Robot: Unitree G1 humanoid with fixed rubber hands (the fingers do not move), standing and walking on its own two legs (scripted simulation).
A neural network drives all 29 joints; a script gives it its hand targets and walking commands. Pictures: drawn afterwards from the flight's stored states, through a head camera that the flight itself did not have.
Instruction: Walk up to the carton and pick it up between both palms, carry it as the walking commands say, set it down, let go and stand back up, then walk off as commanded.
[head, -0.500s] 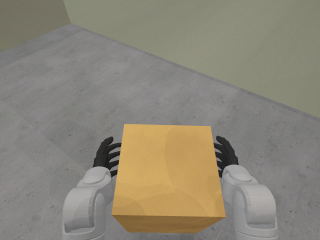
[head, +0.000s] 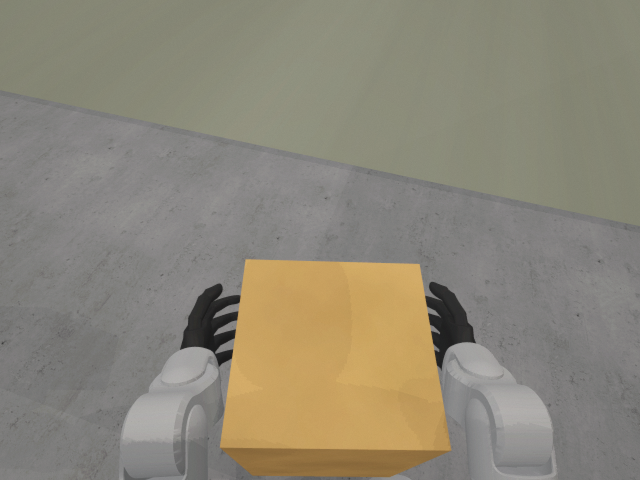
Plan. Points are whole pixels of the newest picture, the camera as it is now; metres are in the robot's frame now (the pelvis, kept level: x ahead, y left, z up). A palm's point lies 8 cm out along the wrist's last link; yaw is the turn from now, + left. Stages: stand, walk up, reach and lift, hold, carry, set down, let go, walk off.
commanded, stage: carry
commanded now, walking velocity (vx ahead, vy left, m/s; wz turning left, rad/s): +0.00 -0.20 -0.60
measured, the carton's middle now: (326, 381) +0.24 +0.00 +0.02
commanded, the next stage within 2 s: none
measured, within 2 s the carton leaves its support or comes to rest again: neither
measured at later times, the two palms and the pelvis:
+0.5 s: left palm (377, 381) +0.22 -0.05 +0.07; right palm out of the picture +0.15 -0.31 +0.08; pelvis -0.05 -0.12 -0.01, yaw -17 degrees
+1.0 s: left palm (545, 447) +0.15 -0.19 +0.09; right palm out of the picture +0.04 -0.44 +0.09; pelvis -0.13 -0.21 +0.00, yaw -24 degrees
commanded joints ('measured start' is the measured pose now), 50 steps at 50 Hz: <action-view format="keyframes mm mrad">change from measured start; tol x32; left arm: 1 -389 -867 -573 -120 -263 -41 -128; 50 -343 -853 -532 -59 -248 -42 -124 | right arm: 1 -403 861 551 -168 257 -25 124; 50 -357 857 552 -75 245 2 122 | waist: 1 -2 235 -208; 6 9 190 -272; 8 23 -314 -261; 20 -15 -75 -345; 22 -28 454 -269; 34 8 249 -269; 37 13 -334 -281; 50 -1 -106 -305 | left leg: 1 142 224 -71 -166 660 90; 6 120 187 9 82 522 -3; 9 -384 -4 -89 558 -481 -99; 19 19 -119 -93 48 -65 9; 22 274 466 -610 -367 309 258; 33 195 189 -60 -110 494 77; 37 -296 -28 -36 316 -392 -86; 41 -248 -29 -156 490 -191 -43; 50 127 -123 -106 -233 99 24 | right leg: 1 90 -33 -60 -217 -7 14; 6 328 26 -140 -613 158 -2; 9 521 -317 362 -587 1114 -233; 19 253 -167 250 -594 533 -190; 22 -190 43 -10 -18 -149 -12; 25 -145 -80 135 333 13 17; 33 168 12 -145 -501 73 15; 38 570 -354 256 -620 1164 -159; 50 342 -214 148 -693 364 -123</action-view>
